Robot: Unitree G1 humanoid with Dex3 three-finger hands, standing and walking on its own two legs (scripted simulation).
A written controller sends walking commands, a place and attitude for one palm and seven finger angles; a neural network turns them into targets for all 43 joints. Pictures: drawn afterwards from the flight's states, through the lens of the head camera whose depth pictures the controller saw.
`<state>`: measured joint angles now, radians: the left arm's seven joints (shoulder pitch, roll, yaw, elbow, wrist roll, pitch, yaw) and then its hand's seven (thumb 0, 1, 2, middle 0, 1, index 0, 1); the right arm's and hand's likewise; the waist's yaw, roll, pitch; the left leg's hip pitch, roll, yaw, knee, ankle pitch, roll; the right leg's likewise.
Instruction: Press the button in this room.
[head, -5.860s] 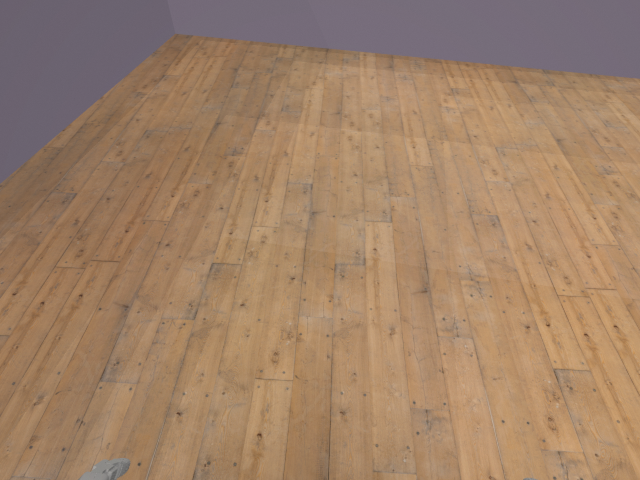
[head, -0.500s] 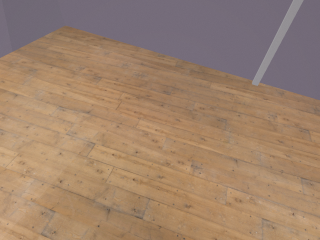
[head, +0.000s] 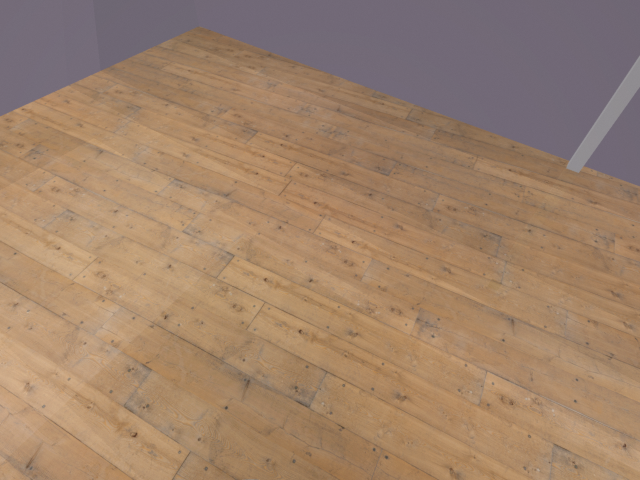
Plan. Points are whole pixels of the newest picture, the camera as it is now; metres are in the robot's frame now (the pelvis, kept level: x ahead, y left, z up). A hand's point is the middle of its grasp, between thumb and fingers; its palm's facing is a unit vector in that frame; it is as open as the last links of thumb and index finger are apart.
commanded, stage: turn or walk to find it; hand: left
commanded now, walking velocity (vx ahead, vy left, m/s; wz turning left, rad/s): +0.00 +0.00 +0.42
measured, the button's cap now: out of the picture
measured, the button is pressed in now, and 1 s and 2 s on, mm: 0 0 0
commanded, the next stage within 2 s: none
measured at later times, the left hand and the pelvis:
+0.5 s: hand out of the picture +0.02 +0.21 -0.14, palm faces +0.19 -0.94 -0.29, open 7.4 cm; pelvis -0.04 -0.01 +0.00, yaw +10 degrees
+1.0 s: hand out of the picture -0.15 +0.20 -0.18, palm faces +0.45 -0.86 -0.24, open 7.3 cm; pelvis -0.09 +0.00 +0.00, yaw +23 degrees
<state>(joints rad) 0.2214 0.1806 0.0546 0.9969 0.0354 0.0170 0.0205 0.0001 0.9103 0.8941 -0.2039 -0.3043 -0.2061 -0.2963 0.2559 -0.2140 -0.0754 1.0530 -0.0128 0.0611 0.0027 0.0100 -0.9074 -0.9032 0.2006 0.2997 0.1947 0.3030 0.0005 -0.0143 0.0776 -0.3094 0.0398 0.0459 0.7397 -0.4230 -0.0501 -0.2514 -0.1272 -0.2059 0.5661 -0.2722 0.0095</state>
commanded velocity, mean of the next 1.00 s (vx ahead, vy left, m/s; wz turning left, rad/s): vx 0.00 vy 0.00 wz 0.42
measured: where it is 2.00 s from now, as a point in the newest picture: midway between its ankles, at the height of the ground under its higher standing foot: outside the picture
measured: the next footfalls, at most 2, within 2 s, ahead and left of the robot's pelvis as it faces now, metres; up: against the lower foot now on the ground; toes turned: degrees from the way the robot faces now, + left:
left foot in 0.04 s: +0.04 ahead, +0.13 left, +0.00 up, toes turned +5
right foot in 0.48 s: +0.01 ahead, -0.11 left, +0.00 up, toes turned +6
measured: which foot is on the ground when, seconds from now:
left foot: up 0.00-0.02, down 0.04-0.48, up 0.50-0.90, down 0.92-1.00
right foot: down 0.00-0.04, up 0.06-0.46, down 0.48-0.94, up 0.96-1.00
